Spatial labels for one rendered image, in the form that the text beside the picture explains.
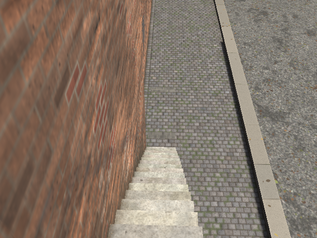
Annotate stairs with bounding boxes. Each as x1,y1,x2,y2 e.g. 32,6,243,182
108,147,203,238

